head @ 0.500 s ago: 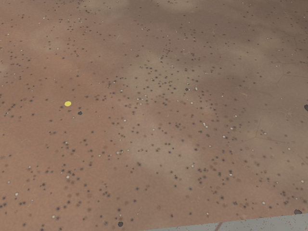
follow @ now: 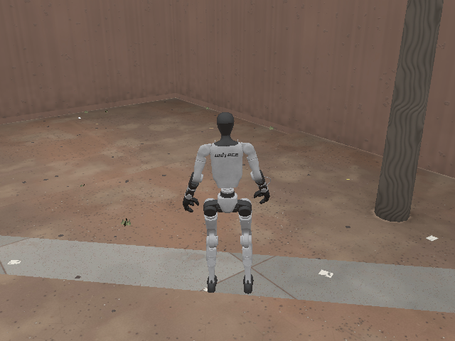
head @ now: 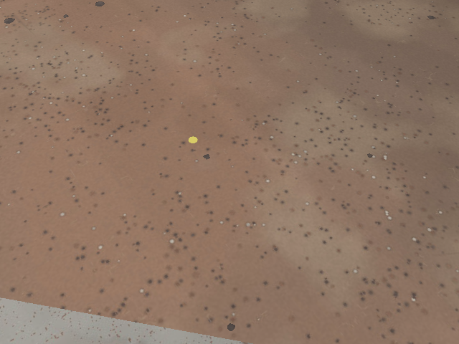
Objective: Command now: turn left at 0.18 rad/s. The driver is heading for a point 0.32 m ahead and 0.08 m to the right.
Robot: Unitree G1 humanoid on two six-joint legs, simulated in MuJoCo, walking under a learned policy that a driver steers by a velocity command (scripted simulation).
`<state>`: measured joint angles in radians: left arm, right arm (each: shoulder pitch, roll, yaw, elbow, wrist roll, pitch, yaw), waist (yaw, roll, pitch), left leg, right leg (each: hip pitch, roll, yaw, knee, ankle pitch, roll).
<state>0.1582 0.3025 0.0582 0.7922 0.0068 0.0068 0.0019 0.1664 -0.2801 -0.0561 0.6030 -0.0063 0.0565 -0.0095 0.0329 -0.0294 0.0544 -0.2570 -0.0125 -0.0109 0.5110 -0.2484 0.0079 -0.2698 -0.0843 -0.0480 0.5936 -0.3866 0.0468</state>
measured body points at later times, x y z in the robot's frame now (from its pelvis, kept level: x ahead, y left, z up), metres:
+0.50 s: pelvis +0.00 +0.00 +0.00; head +0.00 -0.01 +0.45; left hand +0.09 +0.27 -0.12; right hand +0.13 -0.26 -0.12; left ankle +0.00 +0.12 -0.73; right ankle -0.01 -0.14 -0.73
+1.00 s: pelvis +0.16 -0.01 +0.00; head +0.20 -0.01 +0.44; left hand +0.41 +0.20 -0.09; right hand +0.09 -0.27 -0.14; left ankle +0.00 +0.12 -0.73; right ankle +0.32 -0.13 -0.71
